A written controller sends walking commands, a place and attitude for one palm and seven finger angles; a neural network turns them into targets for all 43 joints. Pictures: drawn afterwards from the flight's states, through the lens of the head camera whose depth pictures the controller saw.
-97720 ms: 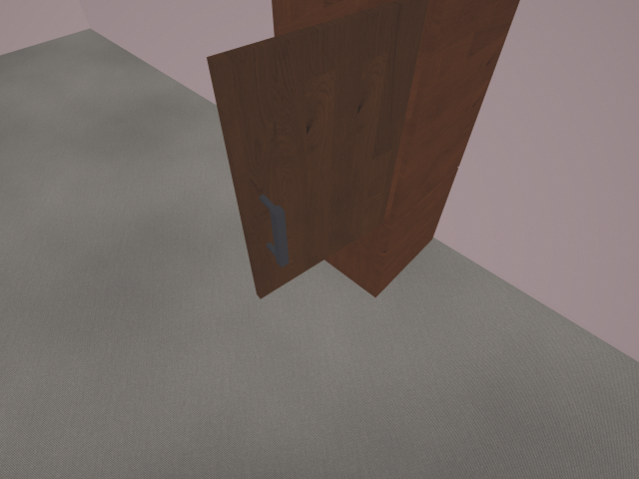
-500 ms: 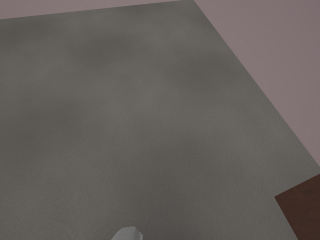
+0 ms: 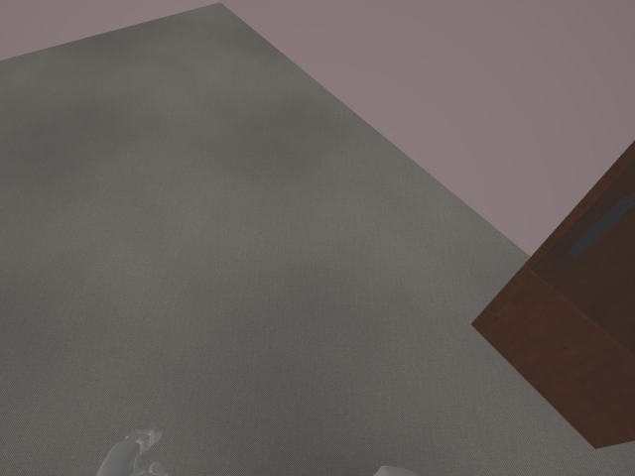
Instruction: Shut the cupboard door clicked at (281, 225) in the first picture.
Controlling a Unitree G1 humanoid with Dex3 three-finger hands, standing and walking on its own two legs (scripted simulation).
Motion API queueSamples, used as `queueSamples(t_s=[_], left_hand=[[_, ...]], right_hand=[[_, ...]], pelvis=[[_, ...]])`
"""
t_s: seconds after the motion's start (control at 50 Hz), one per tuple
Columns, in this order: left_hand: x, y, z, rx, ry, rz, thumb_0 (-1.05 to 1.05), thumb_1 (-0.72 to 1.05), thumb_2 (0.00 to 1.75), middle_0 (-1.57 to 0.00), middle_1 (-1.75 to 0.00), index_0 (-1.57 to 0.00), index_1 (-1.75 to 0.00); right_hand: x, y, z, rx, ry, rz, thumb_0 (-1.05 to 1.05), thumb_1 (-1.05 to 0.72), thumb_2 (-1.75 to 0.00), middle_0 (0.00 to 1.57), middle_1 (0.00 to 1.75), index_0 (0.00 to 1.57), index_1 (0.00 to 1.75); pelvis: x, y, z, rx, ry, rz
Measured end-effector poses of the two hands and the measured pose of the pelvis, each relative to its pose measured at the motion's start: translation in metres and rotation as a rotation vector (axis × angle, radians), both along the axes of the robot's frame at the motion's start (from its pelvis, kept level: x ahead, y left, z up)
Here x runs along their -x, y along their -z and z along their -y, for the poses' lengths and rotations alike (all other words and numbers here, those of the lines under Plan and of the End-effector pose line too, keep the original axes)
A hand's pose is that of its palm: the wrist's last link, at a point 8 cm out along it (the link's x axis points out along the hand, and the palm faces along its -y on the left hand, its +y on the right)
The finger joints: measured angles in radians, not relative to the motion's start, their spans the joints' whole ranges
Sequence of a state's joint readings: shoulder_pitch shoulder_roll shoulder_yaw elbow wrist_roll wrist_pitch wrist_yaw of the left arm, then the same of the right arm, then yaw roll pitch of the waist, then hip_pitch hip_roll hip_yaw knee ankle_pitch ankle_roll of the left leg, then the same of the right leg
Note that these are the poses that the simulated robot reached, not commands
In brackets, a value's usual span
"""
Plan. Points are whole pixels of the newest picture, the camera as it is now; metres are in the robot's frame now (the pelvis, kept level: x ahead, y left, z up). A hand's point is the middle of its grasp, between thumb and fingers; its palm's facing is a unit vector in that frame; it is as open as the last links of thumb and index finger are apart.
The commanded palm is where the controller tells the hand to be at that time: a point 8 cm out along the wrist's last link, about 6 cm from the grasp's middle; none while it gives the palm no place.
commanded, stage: turn to face it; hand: left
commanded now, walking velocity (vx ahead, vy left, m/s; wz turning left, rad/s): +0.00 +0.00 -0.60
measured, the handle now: (604, 224) +0.56 -0.52 -0.10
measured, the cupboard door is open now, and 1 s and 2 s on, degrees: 0 0 0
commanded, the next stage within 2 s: take the last steps up to it in 1.38 s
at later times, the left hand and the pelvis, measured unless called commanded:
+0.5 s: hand (184, 460) +0.16 +0.20 -0.18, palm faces -0.25 -0.95 -0.17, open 7.4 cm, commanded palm none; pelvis +0.02 +0.03 +0.00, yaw -17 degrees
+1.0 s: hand (252, 414) +0.22 +0.11 -0.16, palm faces -0.56 -0.79 -0.25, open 7.4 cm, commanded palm none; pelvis +0.02 +0.00 +0.00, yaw -35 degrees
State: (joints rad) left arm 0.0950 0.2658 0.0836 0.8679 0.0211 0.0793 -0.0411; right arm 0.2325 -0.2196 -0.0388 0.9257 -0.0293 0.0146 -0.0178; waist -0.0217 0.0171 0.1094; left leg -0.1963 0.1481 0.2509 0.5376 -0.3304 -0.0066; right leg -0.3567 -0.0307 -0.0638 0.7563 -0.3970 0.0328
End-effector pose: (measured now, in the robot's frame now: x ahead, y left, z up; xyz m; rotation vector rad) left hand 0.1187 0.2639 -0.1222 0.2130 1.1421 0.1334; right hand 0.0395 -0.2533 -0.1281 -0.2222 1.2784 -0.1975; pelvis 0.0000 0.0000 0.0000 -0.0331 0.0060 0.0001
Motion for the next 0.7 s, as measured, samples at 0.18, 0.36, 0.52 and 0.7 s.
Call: queueSamples(t_s=[0.18, 0.36, 0.52, 0.7], left_hand=[[-0.02, 0.003, 0.042, -0.02, 0.121, -0.003, 0.0, 0.91, 0.9, -0.2, -0.29, -0.2, -0.29], [-0.018, 0.025, 0.033, 0.038, 0.168, -0.093, 0.01, 0.9, 0.9, -0.21, -0.3, -0.21, -0.3], [-0.05, 0.025, 0.013, 0.047, 0.245, -0.122, 0.01, 0.91, 0.9, -0.2, -0.3, -0.2, -0.29], [-0.102, 0.008, 0.042, 0.013, 0.4, -0.07, 0.01, 0.91, 0.9, -0.2, -0.29, -0.2, -0.29]], right_hand=[[0.022, 0.016, 0.034, 0.01, 0.131, -0.032, 0.01, -0.91, -0.9, 0.2, 0.3, 0.2, 0.3], [0.0, -0.003, 0.011, 0.042, 0.173, 0.078, 0.0, -0.91, -0.9, 0.2, 0.3, 0.2, 0.3], [0.02, -0.018, -0.023, 0.056, 0.239, 0.076, 0.0, -0.91, -0.9, 0.2, 0.3, 0.2, 0.3], [0.076, -0.009, -0.032, 0.011, 0.414, 0.018, 0.0, -0.9, -0.9, 0.2, 0.3, 0.2, 0.3]], pelvis=[[-0.003, 0.008, 0.012, -0.018, 0.105, -0.002], [-0.013, 0.008, -0.009, -0.018, 0.202, -0.018], [-0.023, -0.001, -0.027, 0.003, 0.315, -0.015], [-0.025, -0.004, -0.023, 0.008, 0.437, -0.004]])
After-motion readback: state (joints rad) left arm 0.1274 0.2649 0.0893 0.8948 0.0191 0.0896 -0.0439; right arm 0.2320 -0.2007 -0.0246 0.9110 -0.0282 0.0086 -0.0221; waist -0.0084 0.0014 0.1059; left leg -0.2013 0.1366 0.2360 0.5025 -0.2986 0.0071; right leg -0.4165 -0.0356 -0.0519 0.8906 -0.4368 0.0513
